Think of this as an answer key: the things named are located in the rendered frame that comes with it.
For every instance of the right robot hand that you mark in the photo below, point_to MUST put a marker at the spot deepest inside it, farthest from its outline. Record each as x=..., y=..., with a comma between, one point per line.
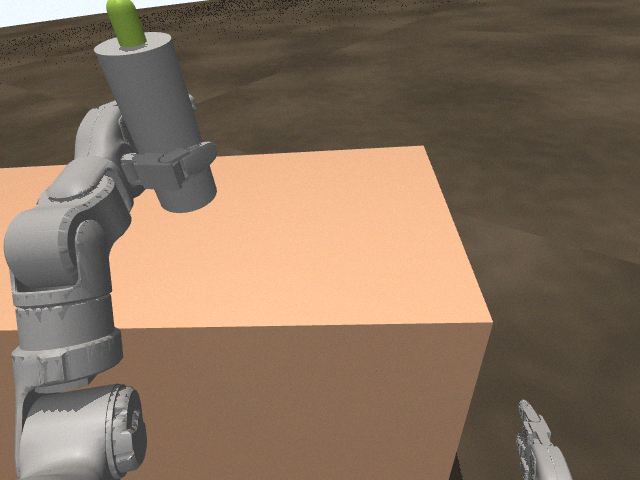
x=539, y=458

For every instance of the left robot hand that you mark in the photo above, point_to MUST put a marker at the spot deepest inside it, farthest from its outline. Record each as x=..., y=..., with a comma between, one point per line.
x=103, y=133

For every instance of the left robot arm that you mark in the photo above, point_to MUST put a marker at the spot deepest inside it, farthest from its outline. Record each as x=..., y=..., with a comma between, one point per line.
x=58, y=258

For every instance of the bottle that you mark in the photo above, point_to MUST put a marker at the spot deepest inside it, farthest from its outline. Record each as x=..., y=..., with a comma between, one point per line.
x=145, y=77

